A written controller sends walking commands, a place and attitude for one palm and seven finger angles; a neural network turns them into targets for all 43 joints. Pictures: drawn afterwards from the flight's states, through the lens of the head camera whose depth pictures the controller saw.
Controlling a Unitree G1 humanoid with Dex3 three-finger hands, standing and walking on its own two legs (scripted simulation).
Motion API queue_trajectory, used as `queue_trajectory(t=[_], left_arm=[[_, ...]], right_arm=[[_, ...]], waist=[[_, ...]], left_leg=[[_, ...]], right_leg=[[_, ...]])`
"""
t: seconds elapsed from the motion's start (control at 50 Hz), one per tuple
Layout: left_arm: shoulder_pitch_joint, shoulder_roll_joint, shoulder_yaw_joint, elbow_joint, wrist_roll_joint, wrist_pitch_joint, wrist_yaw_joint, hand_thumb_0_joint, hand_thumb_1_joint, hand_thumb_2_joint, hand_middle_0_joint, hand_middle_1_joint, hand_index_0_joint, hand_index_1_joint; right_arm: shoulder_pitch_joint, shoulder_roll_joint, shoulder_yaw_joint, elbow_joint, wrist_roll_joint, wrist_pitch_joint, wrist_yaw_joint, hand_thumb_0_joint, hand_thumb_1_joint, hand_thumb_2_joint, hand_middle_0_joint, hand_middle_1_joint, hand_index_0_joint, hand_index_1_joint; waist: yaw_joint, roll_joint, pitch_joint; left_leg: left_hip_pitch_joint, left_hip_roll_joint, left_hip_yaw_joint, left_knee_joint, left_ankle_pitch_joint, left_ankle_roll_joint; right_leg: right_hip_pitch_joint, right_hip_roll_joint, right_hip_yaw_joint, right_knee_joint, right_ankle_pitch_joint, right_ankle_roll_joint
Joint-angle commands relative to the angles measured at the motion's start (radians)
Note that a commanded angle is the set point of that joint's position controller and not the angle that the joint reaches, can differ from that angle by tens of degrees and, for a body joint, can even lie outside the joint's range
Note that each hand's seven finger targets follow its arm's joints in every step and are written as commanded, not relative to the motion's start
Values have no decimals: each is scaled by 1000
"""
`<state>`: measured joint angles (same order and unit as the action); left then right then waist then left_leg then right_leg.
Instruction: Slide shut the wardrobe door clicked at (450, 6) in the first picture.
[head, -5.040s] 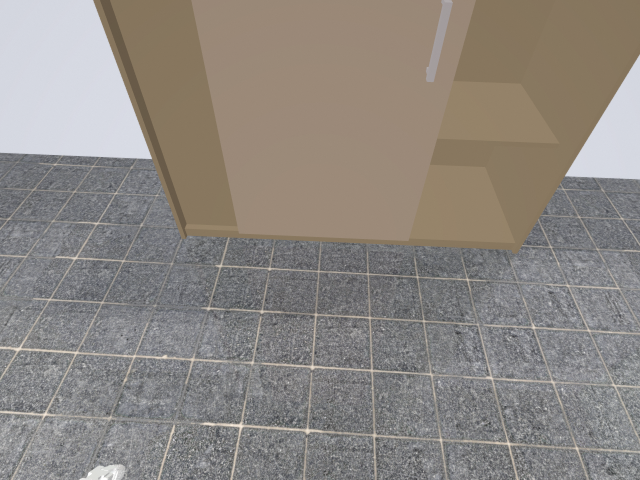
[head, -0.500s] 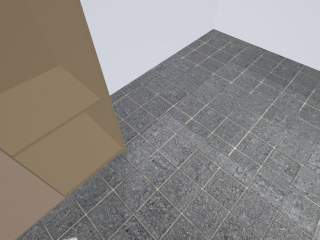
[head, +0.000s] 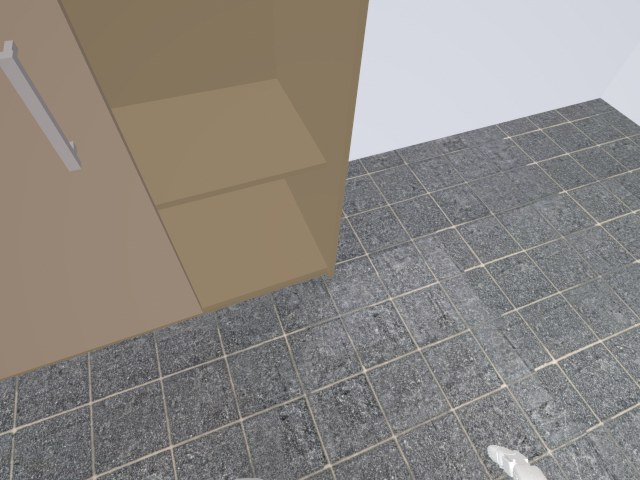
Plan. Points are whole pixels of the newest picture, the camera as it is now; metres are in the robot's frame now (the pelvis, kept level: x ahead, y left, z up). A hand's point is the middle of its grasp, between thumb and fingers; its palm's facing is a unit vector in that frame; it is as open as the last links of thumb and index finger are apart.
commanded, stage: turn to face it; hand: left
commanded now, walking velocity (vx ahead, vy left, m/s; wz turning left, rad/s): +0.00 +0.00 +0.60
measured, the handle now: (44, 111) +0.56 +0.48 +0.10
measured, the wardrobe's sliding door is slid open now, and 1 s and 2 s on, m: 0.45 0.45 0.45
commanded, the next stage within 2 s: take the last steps up to it in 0.58 s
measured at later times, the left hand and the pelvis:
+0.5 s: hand out of the picture +0.06 +0.18 -0.12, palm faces +0.26 -0.92 -0.29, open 7.4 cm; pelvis +0.00 -0.04 +0.01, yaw +15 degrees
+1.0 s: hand out of the picture -0.09 +0.20 -0.16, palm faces +0.43 -0.88 -0.20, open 7.4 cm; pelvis +0.00 +0.01 +0.02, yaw +22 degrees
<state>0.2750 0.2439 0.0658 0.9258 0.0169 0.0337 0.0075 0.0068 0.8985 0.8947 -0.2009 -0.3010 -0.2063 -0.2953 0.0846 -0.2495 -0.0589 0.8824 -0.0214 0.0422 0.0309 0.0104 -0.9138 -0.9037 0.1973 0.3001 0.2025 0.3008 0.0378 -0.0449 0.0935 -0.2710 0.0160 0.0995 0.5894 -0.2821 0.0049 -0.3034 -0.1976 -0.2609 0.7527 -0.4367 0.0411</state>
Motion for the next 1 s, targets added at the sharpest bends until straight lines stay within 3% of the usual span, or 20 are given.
queue_trajectory(t=[0.0, 0.08, 0.24, 0.3, 0.32, 0.34, 0.36, 0.38, 0.4, 0.42, 0.46, 0.66, 0.72, 0.76, 0.78, 0.8, 0.82, 0.84, 0.92, 0.98], left_arm=[[-135, 95, 28, -143, -3, -4, 13, 0, 900, 900, -200, -300, -200, -300], [-64, 101, 32, -94, -4, -3, 0, 0, 900, 900, -200, -300, -200, -300], [-103, 78, 19, -124, -10, -9, 9, 0, 900, 900, -200, -300, -200, -300], [-20, 80, 20, -109, -14, -22, 14, 0, 900, 900, -200, -300, -200, -300], [10, 99, 23, -102, -12, -32, 17, 0, 900, 900, -200, -300, -200, -300], [30, 180, 37, -101, 4, -46, 25, 0, 900, 900, -200, -300, -200, -300], [36, 247, 47, -110, 10, -45, 26, 0, 900, 900, -200, -300, -200, -300], [23, 221, 46, -111, 0, -46, 28, 0, 900, 900, -200, -300, -200, -300], [-44, 191, 40, -124, 0, -40, 29, 0, 900, 900, -200, -300, -200, -300], [-98, 155, 28, -134, -1, -39, 27, 0, 900, 900, -200, -300, -200, -300], [-120, 115, 18, -138, 2, -45, 29, 0, 900, 900, -200, -300, -200, -300], [30, 159, 28, -35, 16, -42, 29, 0, 900, 900, -200, -300, -200, -300], [25, 168, 33, -9, 13, -39, 22, 0, 900, 900, -200, -300, -200, -300], [5, 158, 32, 6, 6, -35, 15, 0, 900, 900, -200, -300, -200, -300], [1, 115, 24, -2, -2, -30, 7, 0, 900, 900, -200, -300, -200, -300], [-15, 41, 9, -32, -3, -25, -5, 0, 900, 900, -200, -300, -200, -300], [-85, 50, 0, -64, 10, -29, -8, 0, 900, 900, -200, -300, -200, -300], [-122, 62, 3, -56, 18, -29, -8, 0, 900, 900, -200, -300, -200, -300], [0, 38, -8, 41, 13, -41, -27, 0, 900, 900, -200, -300, -200, -300], [-8, 30, -10, 53, 11, -42, -24, 0, 900, 900, -200, -300, -200, -300]], right_arm=[[187, -258, -69, -17, 2, -23, -34, 0, -900, -900, 200, 300, 200, 300], [40, -183, -43, -59, 0, -29, -35, 0, -900, -900, 200, 300, 200, 300], [85, -185, -52, -39, -5, -16, -32, 0, -900, -900, 200, 300, 200, 300], [56, -174, -53, -49, 0, -13, -32, 0, -900, -900, 200, 300, 200, 300], [62, -152, -50, -50, 6, -13, -29, 0, -900, -900, 200, 300, 200, 300], [99, -91, -42, -54, 17, -15, -23, 0, -900, -900, 200, 300, 200, 300], [97, -59, -37, -82, 12, -16, -24, 0, -900, -900, 200, 300, 200, 300], [96, -106, -51, -60, 1, 0, -27, 0, -900, -900, 200, 300, 200, 300], [96, -99, -55, -45, 2, 10, -23, 0, -900, -900, 200, 300, 200, 300], [109, -95, -51, -22, -2, 12, -17, 0, -900, -900, 200, 300, 200, 300], [135, -72, -41, 2, -3, 12, -9, 0, -900, -900, 200, 300, 200, 300], [39, -25, -9, 12, 11, 6, -19, 0, -900, -900, 200, 300, 200, 300], [84, -22, 1, 28, 6, -9, -19, 0, -900, -900, 200, 300, 200, 300], [165, -31, 2, 53, 1, -29, -21, 0, -900, -900, 200, 300, 200, 300], [221, -86, -9, 68, -2, -40, -25, 0, -900, -900, 200, 300, 200, 300], [283, -186, -30, 75, -16, -40, -31, 0, -900, -900, 200, 300, 200, 300], [304, -207, -33, 74, -13, -37, -35, 0, -900, -900, 200, 300, 200, 300], [288, -183, -27, 79, -10, -41, -42, 0, -900, -900, 200, 300, 200, 300], [222, -76, 9, 77, 4, -78, -54, 0, -900, -900, 200, 300, 200, 300], [287, -60, 7, 113, 10, -94, -58, 0, -900, -900, 200, 300, 200, 300]], waist=[[-121, 287, -179], [-45, 191, -120], [-63, 212, -132], [-18, 200, -153], [-2, 138, -160], [0, -88, -188], [6, -252, -166], [9, -267, -158], [-23, -196, -102], [-48, -111, -68], [-61, -114, -64], [8, -145, -108], [-1, -140, -123], [-44, -94, -125], [-75, 76, -123], [-105, 390, -76], [-128, 351, -18], [-115, 306, 4], [-41, 165, 22], [-45, 133, 10]], left_leg=[[261, 348, -413, -207, 579, 221], [119, 208, -275, -237, 453, 149], [104, 187, -384, -203, 439, 171], [33, 154, -387, -126, 433, 135], [-29, 113, -364, -64, 348, 93], [-193, 10, -258, 115, 100, 21], [-295, -95, -144, 335, -315, -30], [-250, -48, -215, 490, -319, -18], [-258, -36, -205, 594, -257, -21], [-271, -16, -191, 640, -177, -29], [-260, -3, -155, 630, -104, -44], [-130, -3, -65, 246, -199, -50], [-25, -12, -29, 86, -150, -32], [158, -15, -5, -143, -53, -12], [279, 71, -140, -250, -114, 24], [315, 299, -467, -377, -283, 116], [234, 372, -590, -455, -358, 196], [166, 349, -576, -475, -442, 196], [148, 202, -310, -448, -88, 161], [209, 206, -277, -437, 84, 183]], right_leg=[[-337, 50, 218, 401, -160, 43], [-241, 72, 235, 364, 29, 50], [-100, 150, 228, 48, -4, 38], [71, 177, 212, -182, 143, 28], [177, 152, 229, -334, 245, 23], [334, -46, 427, -439, 343, -29], [296, -276, 615, -459, 503, -154], [162, -266, 602, -483, 429, -188], [97, -220, 558, -496, 309, -196], [82, -159, 462, -483, 289, -178], [94, -105, 335, -454, 393, -155], [202, -140, 295, -413, 593, -207], [167, -136, 300, -433, 319, -178], [37, -101, 254, -377, 57, -124], [-114, -33, 193, -245, -72, -77], [-322, 113, 72, 21, -152, -18], [-394, 119, 148, 174, -153, -27], [-395, 107, 205, 275, -105, -35], [-332, 93, 217, 339, 138, -19], [-346, 85, 218, 302, 171, -2]])
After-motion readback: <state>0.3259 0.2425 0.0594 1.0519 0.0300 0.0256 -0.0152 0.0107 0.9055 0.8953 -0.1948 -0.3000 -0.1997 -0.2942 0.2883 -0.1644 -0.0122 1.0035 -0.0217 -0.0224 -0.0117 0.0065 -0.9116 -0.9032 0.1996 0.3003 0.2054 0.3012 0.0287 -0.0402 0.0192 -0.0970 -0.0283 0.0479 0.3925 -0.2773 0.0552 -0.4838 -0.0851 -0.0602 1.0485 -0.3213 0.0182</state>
